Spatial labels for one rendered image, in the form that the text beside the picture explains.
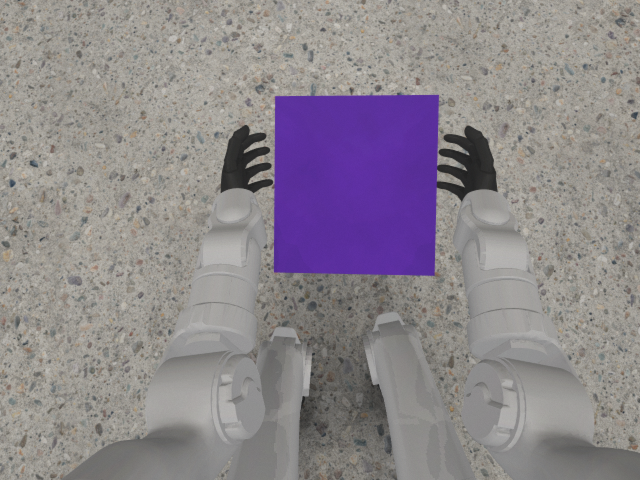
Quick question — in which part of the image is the carton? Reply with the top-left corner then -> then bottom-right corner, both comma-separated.
274,95 -> 439,276

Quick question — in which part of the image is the robot left hand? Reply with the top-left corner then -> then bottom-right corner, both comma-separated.
221,125 -> 273,193

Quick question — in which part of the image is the robot thigh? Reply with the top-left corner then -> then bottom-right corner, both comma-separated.
362,320 -> 476,480
227,336 -> 313,480

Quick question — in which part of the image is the robot right upper arm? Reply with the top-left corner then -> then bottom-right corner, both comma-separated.
461,356 -> 640,480

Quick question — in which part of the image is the robot left forearm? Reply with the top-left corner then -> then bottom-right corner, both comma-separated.
145,188 -> 267,427

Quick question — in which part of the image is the robot right forearm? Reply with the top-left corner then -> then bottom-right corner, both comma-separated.
453,189 -> 594,434

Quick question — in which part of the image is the left robot thigh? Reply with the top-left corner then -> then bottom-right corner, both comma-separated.
227,336 -> 313,480

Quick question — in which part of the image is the robot right hand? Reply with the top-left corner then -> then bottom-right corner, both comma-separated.
437,126 -> 498,202

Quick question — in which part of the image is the right robot thigh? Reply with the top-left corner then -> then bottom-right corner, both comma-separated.
362,320 -> 476,480

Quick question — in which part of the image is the robot left upper arm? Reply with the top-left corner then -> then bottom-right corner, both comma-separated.
61,350 -> 265,480

